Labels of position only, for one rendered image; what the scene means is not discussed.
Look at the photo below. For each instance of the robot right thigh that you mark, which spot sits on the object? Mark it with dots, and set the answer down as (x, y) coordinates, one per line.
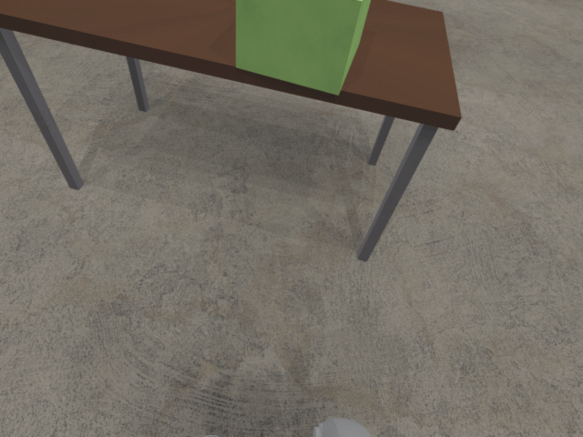
(339, 427)

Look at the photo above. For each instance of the carton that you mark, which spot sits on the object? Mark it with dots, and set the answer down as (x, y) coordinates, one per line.
(305, 42)

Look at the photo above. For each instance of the table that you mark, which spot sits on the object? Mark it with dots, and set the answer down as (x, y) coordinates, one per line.
(402, 67)

